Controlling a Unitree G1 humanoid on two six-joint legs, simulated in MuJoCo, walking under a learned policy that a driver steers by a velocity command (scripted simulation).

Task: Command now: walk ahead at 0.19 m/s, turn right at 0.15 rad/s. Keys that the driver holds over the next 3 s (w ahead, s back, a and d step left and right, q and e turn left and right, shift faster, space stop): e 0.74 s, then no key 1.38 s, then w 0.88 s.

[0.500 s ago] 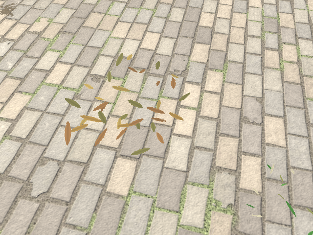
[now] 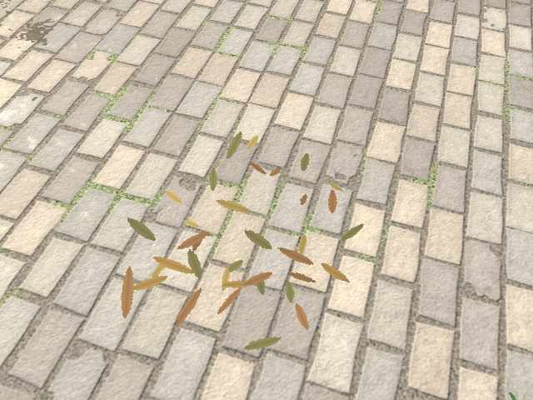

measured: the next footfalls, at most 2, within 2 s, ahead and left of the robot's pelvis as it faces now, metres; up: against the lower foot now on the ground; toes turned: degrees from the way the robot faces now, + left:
right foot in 0.08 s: +0.22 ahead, -0.12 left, +0.00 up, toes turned -2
left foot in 0.50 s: +0.24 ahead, +0.11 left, +0.00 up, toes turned -21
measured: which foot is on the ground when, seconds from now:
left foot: down 0.00-0.10, up 0.12-0.48, down 0.50-0.92, up 0.94-1.00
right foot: up 0.00-0.06, down 0.08-0.50, up 0.52-0.90, down 0.92-1.00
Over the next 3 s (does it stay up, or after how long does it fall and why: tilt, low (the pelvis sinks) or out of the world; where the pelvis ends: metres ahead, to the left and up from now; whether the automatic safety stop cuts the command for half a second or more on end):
stays up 0.46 -0.14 0.00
